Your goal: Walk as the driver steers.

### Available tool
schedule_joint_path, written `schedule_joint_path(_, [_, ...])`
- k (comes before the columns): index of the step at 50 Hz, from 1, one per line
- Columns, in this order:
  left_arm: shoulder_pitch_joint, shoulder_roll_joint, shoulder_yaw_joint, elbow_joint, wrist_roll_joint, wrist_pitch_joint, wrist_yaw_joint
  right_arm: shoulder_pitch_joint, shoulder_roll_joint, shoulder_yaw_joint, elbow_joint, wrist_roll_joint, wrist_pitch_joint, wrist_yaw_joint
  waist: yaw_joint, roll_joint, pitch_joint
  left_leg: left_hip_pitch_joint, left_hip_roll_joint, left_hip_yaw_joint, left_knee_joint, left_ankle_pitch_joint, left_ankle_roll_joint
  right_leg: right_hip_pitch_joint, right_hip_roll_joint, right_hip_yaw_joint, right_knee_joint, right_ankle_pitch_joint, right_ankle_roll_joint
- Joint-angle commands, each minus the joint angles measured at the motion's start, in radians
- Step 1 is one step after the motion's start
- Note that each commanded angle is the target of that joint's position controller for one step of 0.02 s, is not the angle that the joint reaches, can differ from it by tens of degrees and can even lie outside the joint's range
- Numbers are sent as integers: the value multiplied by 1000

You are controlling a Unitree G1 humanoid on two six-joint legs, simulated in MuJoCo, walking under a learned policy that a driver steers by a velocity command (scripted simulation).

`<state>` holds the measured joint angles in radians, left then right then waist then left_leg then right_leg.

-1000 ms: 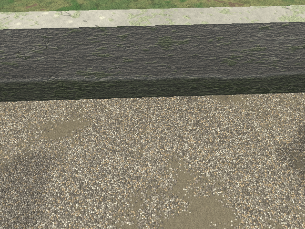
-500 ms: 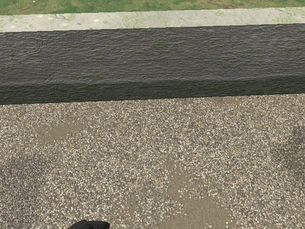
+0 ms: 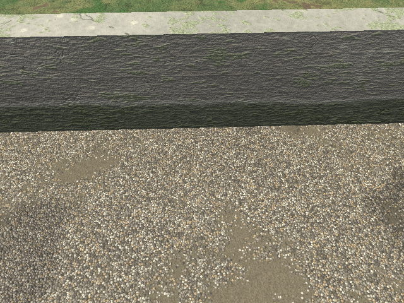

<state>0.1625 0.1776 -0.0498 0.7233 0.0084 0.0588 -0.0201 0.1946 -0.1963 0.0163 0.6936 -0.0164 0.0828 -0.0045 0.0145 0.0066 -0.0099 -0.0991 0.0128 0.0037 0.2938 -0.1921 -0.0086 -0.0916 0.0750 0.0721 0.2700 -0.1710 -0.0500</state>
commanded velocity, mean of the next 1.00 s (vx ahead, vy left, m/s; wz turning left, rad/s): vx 0.21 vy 0.00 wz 0.00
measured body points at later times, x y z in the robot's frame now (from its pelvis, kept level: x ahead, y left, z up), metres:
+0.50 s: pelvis +0.00 +0.01 +0.00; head -0.01 +0.01 +0.45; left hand +0.15 +0.22 -0.11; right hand +0.12 -0.21 -0.12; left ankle -0.02 +0.12 -0.75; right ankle -0.02 -0.09 -0.75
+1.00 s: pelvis +0.00 +0.01 -0.02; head -0.01 +0.01 +0.43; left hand +0.19 +0.22 -0.10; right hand +0.20 -0.19 -0.10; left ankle -0.02 +0.12 -0.75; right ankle -0.02 -0.09 -0.75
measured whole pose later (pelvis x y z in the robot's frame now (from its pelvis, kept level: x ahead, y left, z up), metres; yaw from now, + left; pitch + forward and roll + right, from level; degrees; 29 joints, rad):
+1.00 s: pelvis +0.00 +0.01 -0.02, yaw +0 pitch -2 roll +0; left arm 0.10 0.16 -0.06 0.63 0.02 0.07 0.00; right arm 0.10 -0.17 0.04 0.60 -0.02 0.09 -0.01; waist 0.02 0.00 0.01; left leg -0.19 -0.01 0.00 0.55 -0.33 0.01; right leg -0.19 0.06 0.06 0.56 -0.33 -0.03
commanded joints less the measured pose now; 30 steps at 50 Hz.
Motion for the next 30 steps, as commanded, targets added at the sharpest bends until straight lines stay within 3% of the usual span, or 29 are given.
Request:
schedule_joint_path(1, [-64,48,10,-80,2,-23,-6,-52,-58,-10,-77,-4,-17,-3,-4,-12,-41,41,91,-93,-24,87,21,-52,-152,115,-42,187,-26])
schedule_joint_path(8, [-40,68,18,-73,-1,-29,1,-25,-75,-11,-72,0,-27,-6,-4,-10,-40,26,92,-94,-21,119,24,-46,-157,115,-29,229,-31])
schedule_joint_path(9, [-53,90,23,-72,-10,-23,18,-12,-97,-18,-52,5,-30,-15,-15,-4,-37,46,66,-77,14,81,25,-83,-139,120,2,195,-25])
schedule_joint_path(11, [-61,83,22,-81,-7,-15,29,-8,-82,-12,-55,6,-33,-19,-14,-13,-39,29,68,-76,29,74,31,-103,-136,116,13,174,-25])
schedule_joint_path(19, [-67,84,26,-105,5,8,33,-18,-87,-8,-71,-2,-32,-17,0,-12,-47,-11,65,-74,76,103,51,-125,-125,109,82,160,-30])
schedule_joint_path(20, [-59,58,16,-100,7,9,32,-12,-54,5,-67,-5,-34,-15,0,-16,-74,2,67,-77,47,45,46,-109,-129,116,45,90,-23])
schedule_joint_path(21, [-57,41,8,-90,8,10,29,-12,-34,15,-59,-7,-36,-12,-1,-20,-56,4,66,-79,15,-5,38,-108,-129,123,5,26,-15])
schedule_joint_path(22, [-57,43,7,-82,10,10,28,-8,-37,18,-51,-8,-38,-11,-3,-22,-30,6,63,-81,-2,-28,35,-112,-125,124,-16,-7,-11])
schedule_joint_path(25, [-58,66,11,-68,11,7,28,8,-71,13,-32,-9,-42,-12,-9,-20,4,13,54,-78,-2,-38,39,-119,-113,115,-18,-16,-14])
schedule_joint_path(26, [-109,44,7,-98,14,-1,15,-64,-60,16,-73,-5,-38,-12,9,-12,42,-29,67,-85,29,110,38,-121,-112,90,18,110,-18])
schedule_joint_path(27, [-90,44,8,-95,15,-8,12,-51,-67,13,-75,-5,-36,-13,7,-5,-26,0,64,-82,44,111,44,-92,-109,81,43,108,-22])
schedule_joint_path(30, [-90,41,8,-105,13,-17,14,-54,-66,10,-94,-1,-32,-14,4,7,-57,17,54,-71,94,120,55,-108,-89,53,110,92,-27])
